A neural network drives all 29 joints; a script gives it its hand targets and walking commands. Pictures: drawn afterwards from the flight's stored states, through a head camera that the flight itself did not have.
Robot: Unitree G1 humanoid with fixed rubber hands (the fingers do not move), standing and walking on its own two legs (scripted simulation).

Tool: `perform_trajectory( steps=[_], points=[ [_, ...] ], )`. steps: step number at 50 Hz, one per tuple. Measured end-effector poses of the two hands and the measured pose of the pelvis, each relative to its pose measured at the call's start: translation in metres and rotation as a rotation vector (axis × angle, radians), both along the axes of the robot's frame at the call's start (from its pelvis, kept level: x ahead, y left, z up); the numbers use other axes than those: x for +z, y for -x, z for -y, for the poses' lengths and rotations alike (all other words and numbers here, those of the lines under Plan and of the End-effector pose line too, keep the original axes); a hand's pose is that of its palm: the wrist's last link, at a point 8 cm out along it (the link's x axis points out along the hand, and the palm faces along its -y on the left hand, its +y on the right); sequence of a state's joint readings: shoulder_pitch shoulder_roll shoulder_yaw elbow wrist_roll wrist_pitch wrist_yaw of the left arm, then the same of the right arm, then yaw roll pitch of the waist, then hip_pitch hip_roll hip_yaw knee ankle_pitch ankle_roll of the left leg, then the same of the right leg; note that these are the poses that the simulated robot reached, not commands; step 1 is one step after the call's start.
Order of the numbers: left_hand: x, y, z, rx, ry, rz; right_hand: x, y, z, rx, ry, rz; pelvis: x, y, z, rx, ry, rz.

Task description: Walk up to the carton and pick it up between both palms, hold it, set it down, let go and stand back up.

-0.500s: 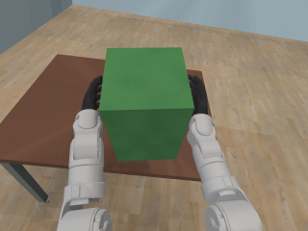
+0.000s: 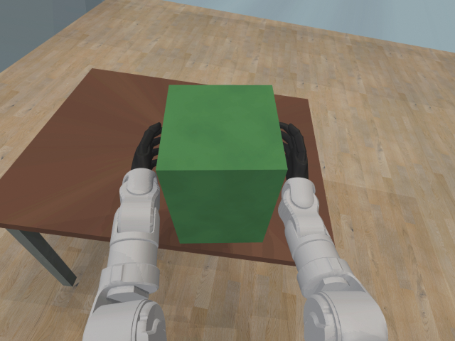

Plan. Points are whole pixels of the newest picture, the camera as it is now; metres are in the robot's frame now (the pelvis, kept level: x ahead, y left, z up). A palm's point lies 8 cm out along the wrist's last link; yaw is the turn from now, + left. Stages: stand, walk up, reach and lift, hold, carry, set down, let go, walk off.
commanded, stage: set down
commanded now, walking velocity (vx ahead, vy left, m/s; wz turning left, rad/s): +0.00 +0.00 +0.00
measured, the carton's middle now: (221, 172) +0.39 +0.00 +0.07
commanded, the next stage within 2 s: none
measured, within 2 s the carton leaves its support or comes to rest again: neither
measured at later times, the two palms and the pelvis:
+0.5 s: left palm (154, 177) +0.38 +0.12 +0.06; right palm (293, 173) +0.38 -0.14 +0.08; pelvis +0.01 -0.01 +0.00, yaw -2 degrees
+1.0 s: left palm (157, 177) +0.41 +0.12 +0.03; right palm (288, 171) +0.41 -0.14 +0.06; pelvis +0.02 +0.00 +0.00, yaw -2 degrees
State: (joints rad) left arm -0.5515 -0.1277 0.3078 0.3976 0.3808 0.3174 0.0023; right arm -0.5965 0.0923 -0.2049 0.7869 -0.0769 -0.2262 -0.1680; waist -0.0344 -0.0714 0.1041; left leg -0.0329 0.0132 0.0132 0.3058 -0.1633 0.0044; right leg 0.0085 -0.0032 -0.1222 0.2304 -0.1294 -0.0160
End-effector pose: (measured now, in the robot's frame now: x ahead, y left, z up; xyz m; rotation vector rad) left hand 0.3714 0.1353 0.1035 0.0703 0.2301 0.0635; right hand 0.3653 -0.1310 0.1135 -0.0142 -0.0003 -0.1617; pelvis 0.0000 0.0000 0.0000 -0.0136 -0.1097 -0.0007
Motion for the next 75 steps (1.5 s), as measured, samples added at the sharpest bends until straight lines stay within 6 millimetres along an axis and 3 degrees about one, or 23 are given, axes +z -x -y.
perform_trajectory(
  steps=[30, 51, 66, 75],
  points=[
    [-0.052, -0.015, 0.011, 0.008, 0.023, -0.051, -0.035, -0.020, 0.010, 0.013, 0.013, -0.065, 0.001, -0.008, 0.005, -0.031, -0.004, -0.100],
    [-0.072, -0.036, 0.012, 0.014, 0.032, -0.059, -0.051, -0.041, 0.010, 0.012, 0.023, -0.098, 0.000, -0.020, 0.002, -0.043, -0.007, -0.226],
    [-0.108, -0.038, 0.008, 0.035, 0.017, -0.115, -0.091, -0.049, 0.007, 0.029, 0.017, -0.178, -0.003, -0.029, 0.000, -0.046, -0.003, -0.316],
    [-0.112, -0.046, 0.014, 0.030, 0.029, -0.105, -0.095, -0.054, 0.013, 0.017, 0.024, -0.183, -0.005, -0.026, 0.005, -0.031, -0.002, -0.366]
  ],
)
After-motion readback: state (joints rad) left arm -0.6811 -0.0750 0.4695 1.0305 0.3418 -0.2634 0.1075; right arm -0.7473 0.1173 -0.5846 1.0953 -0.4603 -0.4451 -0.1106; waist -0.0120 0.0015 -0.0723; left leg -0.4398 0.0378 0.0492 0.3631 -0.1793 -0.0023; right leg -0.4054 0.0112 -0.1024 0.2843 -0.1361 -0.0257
